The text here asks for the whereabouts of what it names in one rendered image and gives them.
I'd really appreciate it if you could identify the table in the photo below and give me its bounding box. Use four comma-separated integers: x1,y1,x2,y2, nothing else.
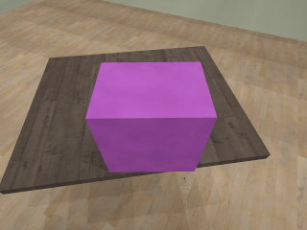
0,46,271,195

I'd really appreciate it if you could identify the carton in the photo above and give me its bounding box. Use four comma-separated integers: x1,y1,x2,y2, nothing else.
85,61,218,173

